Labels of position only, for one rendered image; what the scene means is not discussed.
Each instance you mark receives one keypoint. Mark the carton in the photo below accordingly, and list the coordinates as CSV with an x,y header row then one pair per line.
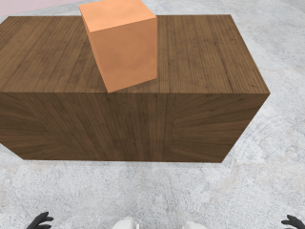
x,y
123,37

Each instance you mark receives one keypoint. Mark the left robot thigh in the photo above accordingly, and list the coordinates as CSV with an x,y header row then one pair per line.
x,y
126,224

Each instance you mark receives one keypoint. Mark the robot right hand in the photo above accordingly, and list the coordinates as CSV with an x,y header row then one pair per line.
x,y
295,222

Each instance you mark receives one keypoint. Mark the pedestal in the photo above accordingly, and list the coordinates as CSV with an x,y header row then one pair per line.
x,y
54,104

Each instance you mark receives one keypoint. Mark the robot left hand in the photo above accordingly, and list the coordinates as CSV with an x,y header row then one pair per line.
x,y
40,219

